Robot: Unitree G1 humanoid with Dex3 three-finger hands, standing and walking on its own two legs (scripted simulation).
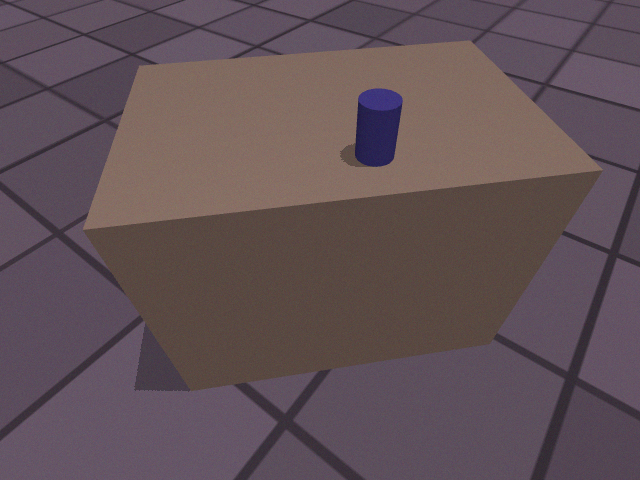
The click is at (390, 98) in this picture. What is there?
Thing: squat round
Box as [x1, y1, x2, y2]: [355, 88, 402, 166]
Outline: 387,89 377,88 366,90 362,92 358,97 355,156 360,162 367,165 384,165 390,162 393,158 402,99 397,93
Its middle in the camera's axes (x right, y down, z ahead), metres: +0.11 -0.23 +0.79
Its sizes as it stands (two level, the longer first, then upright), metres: 0.084 0.084 0.127
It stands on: a support 0.75 m high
